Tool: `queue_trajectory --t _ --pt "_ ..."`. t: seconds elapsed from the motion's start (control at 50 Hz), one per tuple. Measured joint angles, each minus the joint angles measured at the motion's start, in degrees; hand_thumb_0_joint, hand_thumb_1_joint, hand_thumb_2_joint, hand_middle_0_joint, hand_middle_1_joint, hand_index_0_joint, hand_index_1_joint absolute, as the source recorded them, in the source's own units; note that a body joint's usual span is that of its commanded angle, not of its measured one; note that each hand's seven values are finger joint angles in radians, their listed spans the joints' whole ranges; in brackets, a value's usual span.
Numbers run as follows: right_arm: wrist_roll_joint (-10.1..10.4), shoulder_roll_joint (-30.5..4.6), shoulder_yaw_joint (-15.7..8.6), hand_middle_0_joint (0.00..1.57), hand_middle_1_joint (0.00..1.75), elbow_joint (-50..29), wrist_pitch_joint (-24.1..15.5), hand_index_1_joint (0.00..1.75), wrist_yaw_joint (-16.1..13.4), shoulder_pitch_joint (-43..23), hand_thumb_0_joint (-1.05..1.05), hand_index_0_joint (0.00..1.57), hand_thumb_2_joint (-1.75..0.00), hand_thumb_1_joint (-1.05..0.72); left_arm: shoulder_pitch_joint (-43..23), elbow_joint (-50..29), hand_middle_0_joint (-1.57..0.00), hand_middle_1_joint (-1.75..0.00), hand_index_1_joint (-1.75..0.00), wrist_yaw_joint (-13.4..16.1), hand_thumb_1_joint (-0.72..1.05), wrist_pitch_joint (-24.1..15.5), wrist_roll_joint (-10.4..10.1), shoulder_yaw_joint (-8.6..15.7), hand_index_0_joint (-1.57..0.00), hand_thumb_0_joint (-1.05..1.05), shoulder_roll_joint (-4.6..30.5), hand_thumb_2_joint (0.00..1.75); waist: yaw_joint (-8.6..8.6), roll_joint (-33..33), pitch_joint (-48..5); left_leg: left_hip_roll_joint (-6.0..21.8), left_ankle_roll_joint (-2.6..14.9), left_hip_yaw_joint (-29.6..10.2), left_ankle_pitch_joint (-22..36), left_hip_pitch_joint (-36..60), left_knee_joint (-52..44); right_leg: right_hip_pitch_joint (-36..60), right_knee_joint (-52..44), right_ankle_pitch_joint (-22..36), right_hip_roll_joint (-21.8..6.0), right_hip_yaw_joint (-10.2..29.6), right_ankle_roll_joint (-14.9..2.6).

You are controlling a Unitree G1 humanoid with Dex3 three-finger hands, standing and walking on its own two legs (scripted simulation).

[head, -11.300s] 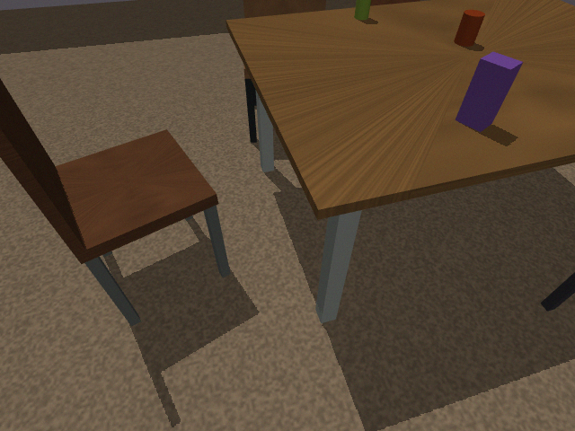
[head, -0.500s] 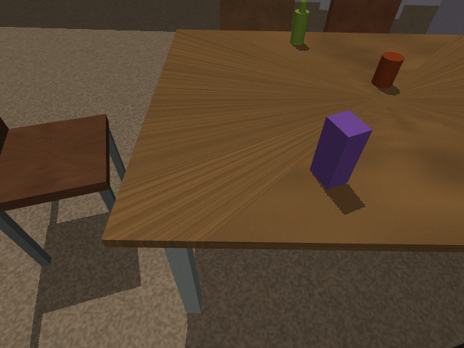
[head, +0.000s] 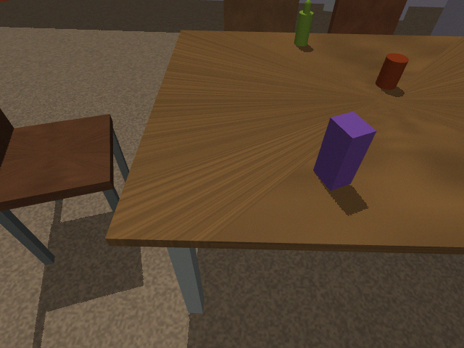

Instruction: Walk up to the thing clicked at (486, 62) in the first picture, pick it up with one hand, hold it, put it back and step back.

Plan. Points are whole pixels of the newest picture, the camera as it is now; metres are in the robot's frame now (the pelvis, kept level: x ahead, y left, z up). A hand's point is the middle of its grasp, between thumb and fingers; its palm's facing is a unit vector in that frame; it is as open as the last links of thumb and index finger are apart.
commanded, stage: stand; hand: right
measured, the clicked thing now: (341, 153) +0.54 -0.23 +0.02
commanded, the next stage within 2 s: rise first in 0.56 s
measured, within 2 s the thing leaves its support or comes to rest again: neither
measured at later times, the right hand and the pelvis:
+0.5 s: hand out of the picture +0.07 -0.25 -0.16, palm faces -0.01 +0.94 -0.34, open 7.4 cm; pelvis +0.00 +0.00 +0.00, yaw +0 degrees
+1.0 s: hand (377, 343) +0.18 -0.25 -0.11, palm faces +0.17 +0.93 -0.32, open 13.1 cm; pelvis +0.00 +0.00 -0.01, yaw +2 degrees
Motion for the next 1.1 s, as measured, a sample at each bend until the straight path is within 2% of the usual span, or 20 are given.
queue_trajectory --t 0.68,0.72,0.76,0.8,0.86,0.92,0.98,1.1 --pt "0.0 -0.1 0.3 0.20 0.30 -0.5 -0.1 0.29 -0.1 0.6 0.01 0.20 -0.89 -0.91 0.1 -0.1 -0.20 -0.30 -0.30 0.0 0.90 -0.1 0.0 -0.1 -0.20 0.00 -0.2 0.89 0.00 0.0 0.1 -0.1 -0.01 -0.7 -0.3 -0.2 0.3 0.2 0.0 -0.4 -0.1 -0.7 0.01" --pt "2.4 0.4 0.4 0.18 0.28 -4.7 -0.2 0.27 -1.0 1.2 0.01 0.18 -0.87 -0.89 0.2 -3.7 -0.18 -0.28 -0.28 0.8 0.88 -0.8 -2.4 0.4 -0.18 0.00 -0.4 0.87 -0.10 -0.3 0.6 -0.1 0.00 -1.0 -1.1 -2.5 2.8 -1.9 2.3 -1.2 -0.2 -1.0 -0.08" --pt "4.2 1.4 -0.1 0.16 0.24 -8.9 -2.5 0.23 -1.9 0.8 0.01 0.16 -0.83 -0.84 -1.0 -7.0 -0.15 -0.24 -0.24 1.9 0.83 -2.9 -4.0 1.3 -0.15 0.00 -1.2 0.82 -0.17 -0.5 1.8 -0.1 -0.04 -1.4 -1.8 -4.9 5.2 -3.9 4.2 -1.8 -0.3 -1.3 -0.20" --pt "4.5 2.3 -1.9 0.14 0.19 -10.7 -4.0 0.19 -2.7 -1.2 0.01 0.14 -0.75 -0.76 -2.9 -8.8 -0.12 -0.19 -0.20 2.7 0.76 -3.8 -4.5 2.9 -0.12 0.00 -2.1 0.75 -0.15 -0.5 1.9 0.0 -0.05 -1.6 -2.5 -7.8 7.6 -6.6 6.2 -2.2 -0.2 -1.4 -0.24" --pt "3.7 3.1 -4.7 0.11 0.14 -13.1 -4.7 0.13 -3.2 -4.0 0.01 0.11 -0.60 -0.61 -5.2 -10.1 -0.09 -0.13 -0.14 3.5 0.60 -4.1 -3.8 5.3 -0.09 0.00 -3.6 0.60 -0.26 -0.2 1.1 0.1 0.00 -1.7 -3.1 -11.0 9.9 -9.6 8.0 -2.7 -0.2 -1.5 -0.27" --pt "3.2 3.3 -6.9 0.10 0.10 -18.1 -4.8 0.09 -3.4 -2.3 0.01 0.09 -0.44 -0.45 -3.6 -13.9 -0.08 -0.10 -0.10 3.7 0.42 -3.8 -3.0 6.6 -0.08 0.00 -4.9 0.43 -0.17 0.1 -0.7 0.0 -0.06 -2.0 -3.0 -11.4 9.4 -9.8 7.6 -2.7 -0.3 -1.8 -0.28" --pt "3.3 3.0 -7.4 0.08 0.08 -23.4 -4.1 0.07 -3.5 1.9 0.01 0.08 -0.32 -0.28 0.0 -17.4 -0.07 -0.08 -0.08 3.7 0.25 -3.0 -2.9 6.5 -0.08 0.00 -5.4 0.30 -0.06 0.0 -2.7 -0.1 -0.16 -2.3 -2.9 -10.2 8.3 -8.6 6.8 -3.0 -0.3 -2.1 -0.33" --pt "3.3 2.9 -6.7 0.07 0.06 -33.5 -2.7 0.05 -4.7 7.6 0.01 0.06 -0.17 0.01 4.1 -22.4 -0.07 -0.06 -0.06 4.5 -0.09 -1.1 -3.1 5.0 -0.07 0.00 -6.8 0.13 -0.47 -0.6 -3.0 0.0 -0.36 -2.6 -3.3 -7.7 7.5 -6.3 6.7 -3.8 -0.3 -2.5 -0.56"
